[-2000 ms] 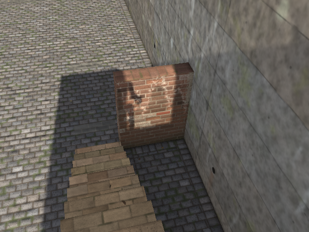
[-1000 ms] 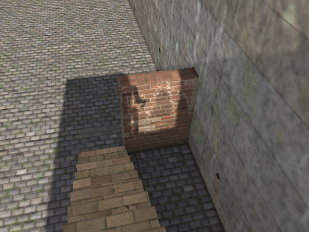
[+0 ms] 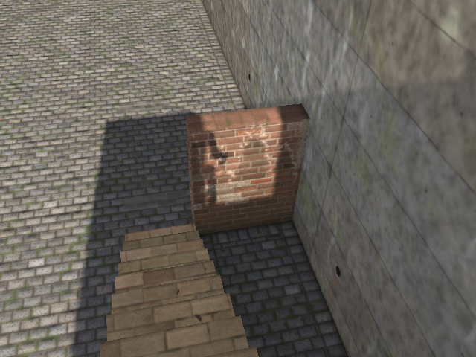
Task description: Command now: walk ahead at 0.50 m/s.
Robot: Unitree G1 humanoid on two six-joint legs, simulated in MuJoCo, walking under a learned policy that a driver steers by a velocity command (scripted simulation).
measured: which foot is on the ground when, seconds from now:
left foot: down 0.00-1.00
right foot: down 0.00-1.00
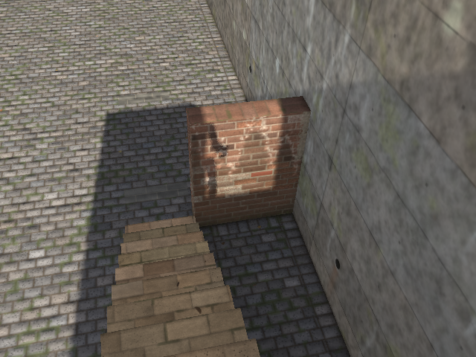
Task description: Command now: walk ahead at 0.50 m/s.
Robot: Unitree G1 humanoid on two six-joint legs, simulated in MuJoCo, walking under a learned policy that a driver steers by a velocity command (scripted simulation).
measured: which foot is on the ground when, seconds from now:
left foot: down 0.00-1.00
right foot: down 0.00-1.00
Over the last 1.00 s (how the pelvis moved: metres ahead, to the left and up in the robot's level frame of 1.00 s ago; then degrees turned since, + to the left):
0.00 0.00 0.00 0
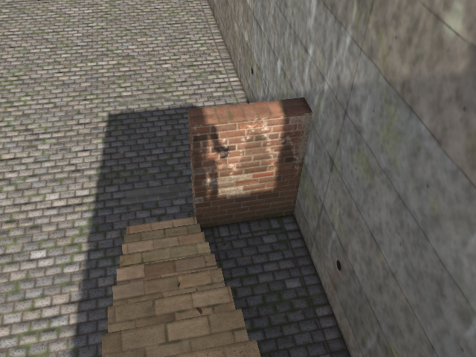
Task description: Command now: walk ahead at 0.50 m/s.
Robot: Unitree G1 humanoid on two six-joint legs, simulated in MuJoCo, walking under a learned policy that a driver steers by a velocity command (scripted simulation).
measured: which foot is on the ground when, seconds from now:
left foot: down 0.00-1.00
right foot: down 0.00-1.00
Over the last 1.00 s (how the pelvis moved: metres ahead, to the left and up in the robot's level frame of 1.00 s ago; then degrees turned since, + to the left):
0.00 0.00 0.00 0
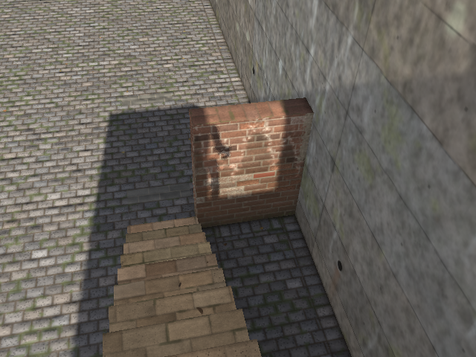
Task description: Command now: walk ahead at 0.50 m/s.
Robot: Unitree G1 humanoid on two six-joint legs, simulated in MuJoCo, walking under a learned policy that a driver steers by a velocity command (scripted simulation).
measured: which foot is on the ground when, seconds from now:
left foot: down 0.00-1.00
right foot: down 0.00-1.00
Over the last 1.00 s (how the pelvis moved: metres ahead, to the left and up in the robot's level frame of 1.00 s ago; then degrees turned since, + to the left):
0.00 0.00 0.00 0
